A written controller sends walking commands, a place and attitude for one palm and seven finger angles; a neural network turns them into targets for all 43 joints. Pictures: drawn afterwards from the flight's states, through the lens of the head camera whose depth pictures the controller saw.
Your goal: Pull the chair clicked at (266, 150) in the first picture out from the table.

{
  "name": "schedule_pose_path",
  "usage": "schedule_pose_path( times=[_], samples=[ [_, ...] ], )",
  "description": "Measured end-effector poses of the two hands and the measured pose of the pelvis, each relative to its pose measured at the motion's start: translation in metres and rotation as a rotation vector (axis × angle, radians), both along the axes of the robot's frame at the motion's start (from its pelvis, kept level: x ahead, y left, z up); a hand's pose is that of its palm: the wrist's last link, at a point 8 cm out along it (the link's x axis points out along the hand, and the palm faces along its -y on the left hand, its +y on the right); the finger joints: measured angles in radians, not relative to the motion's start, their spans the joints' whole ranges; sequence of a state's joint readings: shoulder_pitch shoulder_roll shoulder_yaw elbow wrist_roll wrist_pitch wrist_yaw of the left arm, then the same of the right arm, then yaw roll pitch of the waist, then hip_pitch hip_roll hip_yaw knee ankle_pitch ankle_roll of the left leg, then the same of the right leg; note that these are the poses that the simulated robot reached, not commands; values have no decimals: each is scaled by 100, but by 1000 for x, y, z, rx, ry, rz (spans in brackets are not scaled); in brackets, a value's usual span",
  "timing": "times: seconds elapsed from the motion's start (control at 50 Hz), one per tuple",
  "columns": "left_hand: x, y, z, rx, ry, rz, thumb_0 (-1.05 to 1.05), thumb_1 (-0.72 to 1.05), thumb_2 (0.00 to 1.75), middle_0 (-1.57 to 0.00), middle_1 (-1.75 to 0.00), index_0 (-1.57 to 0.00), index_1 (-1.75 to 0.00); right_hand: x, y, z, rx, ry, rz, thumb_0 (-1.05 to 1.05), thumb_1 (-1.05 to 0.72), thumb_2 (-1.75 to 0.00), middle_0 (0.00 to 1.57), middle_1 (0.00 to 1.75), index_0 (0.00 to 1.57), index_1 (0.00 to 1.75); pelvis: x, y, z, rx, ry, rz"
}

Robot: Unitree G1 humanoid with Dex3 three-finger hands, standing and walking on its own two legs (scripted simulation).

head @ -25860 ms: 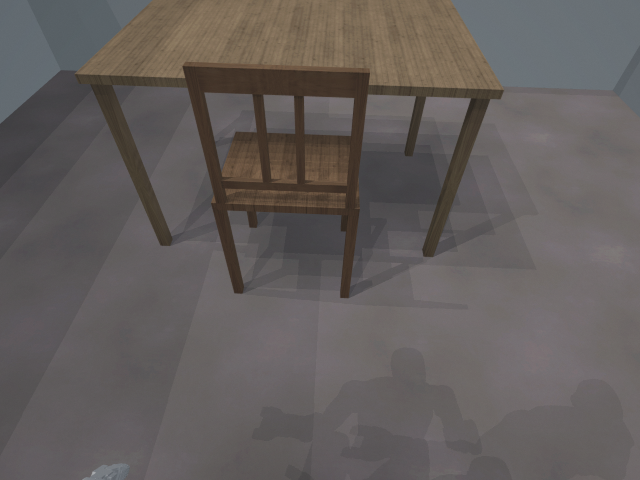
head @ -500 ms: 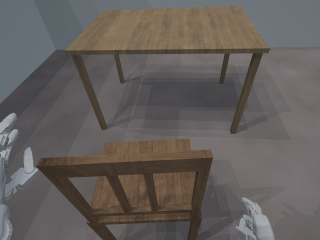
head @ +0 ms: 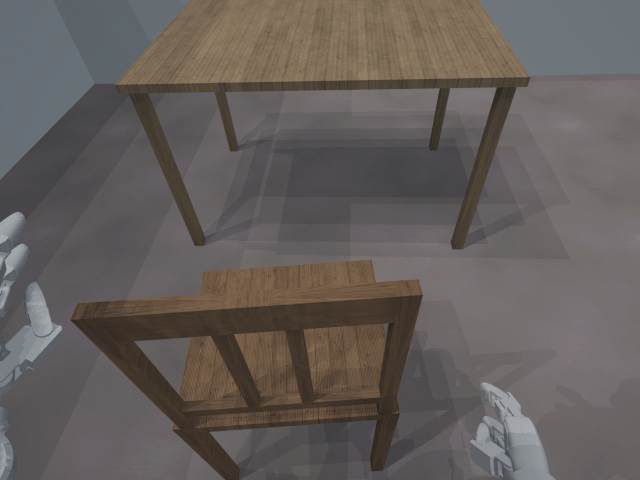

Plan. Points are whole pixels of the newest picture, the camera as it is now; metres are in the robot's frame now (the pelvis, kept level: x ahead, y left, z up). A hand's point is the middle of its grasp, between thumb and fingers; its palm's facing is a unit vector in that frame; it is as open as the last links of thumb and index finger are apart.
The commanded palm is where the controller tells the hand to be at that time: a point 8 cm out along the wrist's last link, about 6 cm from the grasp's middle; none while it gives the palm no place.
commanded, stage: step back with the hand held close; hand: left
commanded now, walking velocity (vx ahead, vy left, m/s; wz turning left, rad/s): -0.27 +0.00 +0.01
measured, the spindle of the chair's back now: (239, 370) +0.29 +0.17 -0.09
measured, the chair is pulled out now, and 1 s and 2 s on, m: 0.63 0.63 0.63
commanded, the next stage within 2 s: stop stepping back and stand still in 1.34 s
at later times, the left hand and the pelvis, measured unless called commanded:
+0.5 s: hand (6, 414) +0.13 +0.28 +0.15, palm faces +0.43 -0.77 -0.46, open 7.4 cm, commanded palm +0.08 +0.31 +0.17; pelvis -0.06 +0.01 -0.01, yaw +0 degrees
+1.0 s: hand out of the picture +0.09 +0.26 +0.16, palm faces +0.39 -0.77 -0.50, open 7.4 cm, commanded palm +0.03 +0.31 +0.17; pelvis -0.11 +0.00 -0.02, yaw +1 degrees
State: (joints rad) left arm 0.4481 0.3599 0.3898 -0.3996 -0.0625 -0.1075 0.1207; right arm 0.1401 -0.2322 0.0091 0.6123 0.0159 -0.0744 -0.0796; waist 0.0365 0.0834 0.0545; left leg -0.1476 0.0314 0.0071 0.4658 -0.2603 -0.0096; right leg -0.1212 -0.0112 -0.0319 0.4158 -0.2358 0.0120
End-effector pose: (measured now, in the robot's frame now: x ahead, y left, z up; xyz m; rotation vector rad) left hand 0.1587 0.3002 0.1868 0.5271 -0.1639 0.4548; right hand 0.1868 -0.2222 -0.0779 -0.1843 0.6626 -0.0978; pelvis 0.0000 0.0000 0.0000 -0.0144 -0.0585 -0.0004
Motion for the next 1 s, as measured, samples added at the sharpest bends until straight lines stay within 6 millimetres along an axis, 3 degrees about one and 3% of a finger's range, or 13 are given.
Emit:
schedule_pose_path(
  times=[0.2, 0.38, 0.48, 0.62, 0.72, 0.86, 1.0],
  samples=[
    [-18, 0, -22, 23, 150, -87, 1, 89, 90, -21, -30, -21, -30, -41, -7, -7, -28, 92, -95, 1, -90, -90, 20, 30, 20, 30, -22, 11, -1, 11, 44, -14],
    [-51, 7, -8, 53, 21, -59, 1, 88, 90, -21, -30, -21, -30, -69, 1, -8, -44, 81, -74, 1, -90, -90, 20, 30, 20, 30, -47, 11, -7, 3, 43, 0],
    [-66, 10, -11, 34, -8, -39, 1, 89, 90, -21, -30, -21, -30, -81, 4, -7, -42, 55, -69, 1, -90, -90, 20, 30, 20, 30, -59, 12, -9, -11, 47, 1],
    [-75, 21, -24, 1, -12, -50, 1, 89, 90, -21, -30, -21, -30, -102, 6, -5, -94, 66, -65, 1, -90, -90, 20, 30, 20, 30, -74, 23, -13, -29, 52, 5],
    [-81, 26, -14, 59, -48, -68, 1, 88, 90, -21, -30, -21, -30, -112, 13, -3, -92, 53, -61, 1, -90, -90, 20, 30, 20, 30, -81, 23, -14, -32, 55, 26],
    [-94, 14, -5, 121, -75, -97, 1, 89, 90, -21, -30, -21, -30, -114, 16, -14, -60, 46, -14, 1, -90, -90, 20, 30, 20, 30, -95, 13, -19, -31, 68, 15],
    [-110, -8, -6, 98, -62, -124, 1, 88, 90, -21, -30, -21, -30, -123, 2, -19, -51, 61, -11, 1, -90, -90, 20, 30, 20, 30, -106, 2, -19, -17, 72, 19]
  ],
)
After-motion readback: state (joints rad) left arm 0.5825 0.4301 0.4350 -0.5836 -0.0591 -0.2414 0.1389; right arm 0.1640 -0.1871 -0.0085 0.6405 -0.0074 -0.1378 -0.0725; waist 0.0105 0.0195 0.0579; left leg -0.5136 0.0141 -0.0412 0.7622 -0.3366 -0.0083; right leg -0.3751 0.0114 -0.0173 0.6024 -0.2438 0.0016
